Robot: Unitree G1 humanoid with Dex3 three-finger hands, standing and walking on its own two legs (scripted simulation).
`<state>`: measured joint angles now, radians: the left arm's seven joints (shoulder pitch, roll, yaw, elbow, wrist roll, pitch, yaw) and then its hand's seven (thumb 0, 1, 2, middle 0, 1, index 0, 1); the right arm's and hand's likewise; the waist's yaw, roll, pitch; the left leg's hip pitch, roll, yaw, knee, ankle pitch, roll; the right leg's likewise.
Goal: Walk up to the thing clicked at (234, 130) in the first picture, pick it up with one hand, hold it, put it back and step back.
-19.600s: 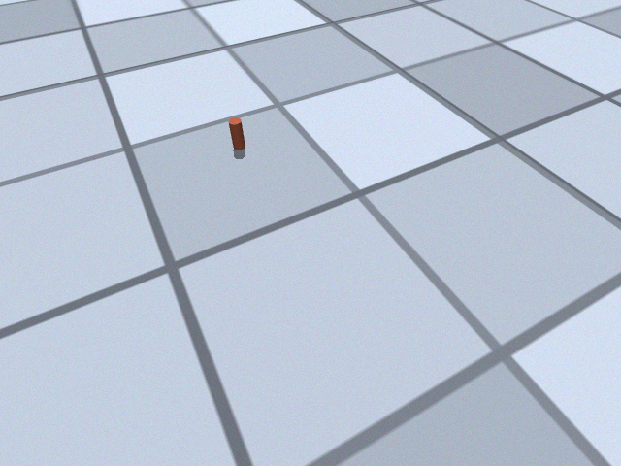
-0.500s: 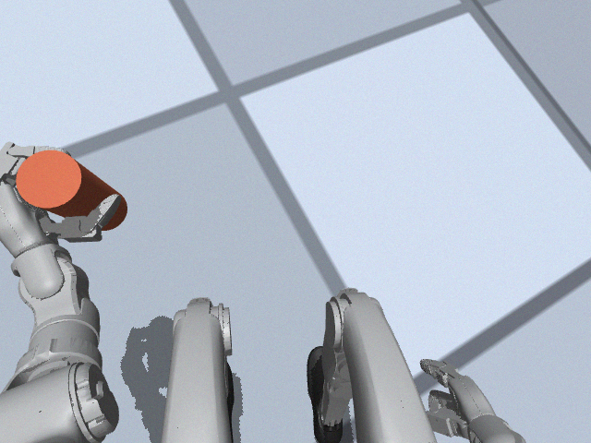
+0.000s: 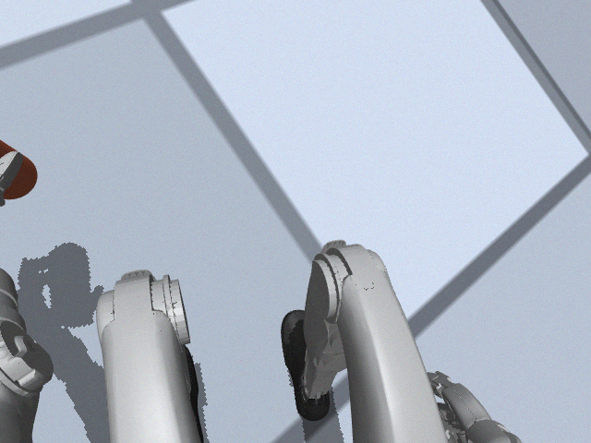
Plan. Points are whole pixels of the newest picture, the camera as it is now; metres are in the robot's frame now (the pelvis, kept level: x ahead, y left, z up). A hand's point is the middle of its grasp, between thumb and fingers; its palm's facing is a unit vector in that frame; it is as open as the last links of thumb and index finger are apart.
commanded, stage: crouch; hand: left
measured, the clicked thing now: out of the picture +0.47 +0.32 -0.09
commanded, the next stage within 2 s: lower in 0.56 s
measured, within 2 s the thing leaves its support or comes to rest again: rests again in 1.98 s
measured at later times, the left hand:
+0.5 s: hand out of the picture +0.48 +0.35 -0.14, palm faces +0.52 -0.85 -0.03, open 9.6 cm
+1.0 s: hand (2, 174) +0.49 +0.34 -0.20, palm faces +0.51 -0.86 -0.02, open 9.5 cm
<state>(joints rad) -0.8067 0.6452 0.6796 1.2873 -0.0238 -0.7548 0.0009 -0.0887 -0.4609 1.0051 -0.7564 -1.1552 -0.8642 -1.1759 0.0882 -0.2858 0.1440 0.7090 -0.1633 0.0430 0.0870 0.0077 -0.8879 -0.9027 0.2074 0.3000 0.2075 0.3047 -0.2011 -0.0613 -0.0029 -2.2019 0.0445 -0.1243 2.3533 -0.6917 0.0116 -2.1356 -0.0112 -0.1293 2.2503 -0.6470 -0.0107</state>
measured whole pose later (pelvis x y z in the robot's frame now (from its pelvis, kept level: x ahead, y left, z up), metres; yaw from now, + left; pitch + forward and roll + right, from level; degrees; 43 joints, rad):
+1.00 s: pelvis +0.00 +0.01 -0.05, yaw -6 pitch +21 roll -15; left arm -0.81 0.95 0.78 1.43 -0.04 -0.83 -0.05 -0.09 -0.46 1.01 -0.77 -1.14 -0.87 -1.16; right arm -0.04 -0.37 0.39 0.60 -0.27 0.09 0.10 0.00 -0.89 -0.90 0.21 0.30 0.21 0.30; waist -0.27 -0.20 0.24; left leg -2.28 0.05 -0.26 2.59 -0.72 0.02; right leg -2.15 0.02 -0.24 2.38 -0.62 0.02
